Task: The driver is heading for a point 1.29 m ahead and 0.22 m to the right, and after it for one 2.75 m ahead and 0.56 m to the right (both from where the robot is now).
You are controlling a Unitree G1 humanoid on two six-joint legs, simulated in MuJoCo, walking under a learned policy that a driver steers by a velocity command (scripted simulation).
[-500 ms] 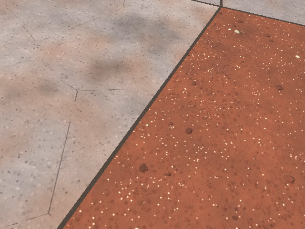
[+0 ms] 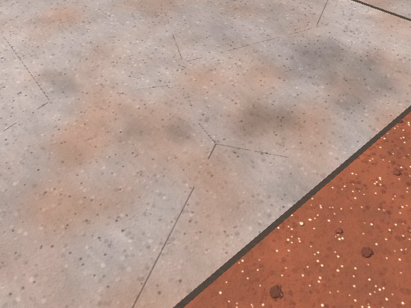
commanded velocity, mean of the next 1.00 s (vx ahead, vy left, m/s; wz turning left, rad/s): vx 0.50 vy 0.00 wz -0.28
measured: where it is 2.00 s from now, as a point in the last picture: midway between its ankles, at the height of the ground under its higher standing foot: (253, 234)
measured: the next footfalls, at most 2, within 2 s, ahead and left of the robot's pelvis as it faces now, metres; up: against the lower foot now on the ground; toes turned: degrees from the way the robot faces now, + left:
left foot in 0.20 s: +0.27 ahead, +0.11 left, +0.00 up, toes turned +7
right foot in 0.74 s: +0.55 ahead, -0.08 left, +0.00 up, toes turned -17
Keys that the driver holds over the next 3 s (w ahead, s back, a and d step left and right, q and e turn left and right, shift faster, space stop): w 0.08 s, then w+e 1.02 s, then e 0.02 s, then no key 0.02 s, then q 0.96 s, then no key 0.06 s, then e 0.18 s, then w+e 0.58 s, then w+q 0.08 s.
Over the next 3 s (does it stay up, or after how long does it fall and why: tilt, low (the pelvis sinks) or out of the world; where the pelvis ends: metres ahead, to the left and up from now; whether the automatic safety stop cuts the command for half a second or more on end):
stays up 0.88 -0.20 -0.01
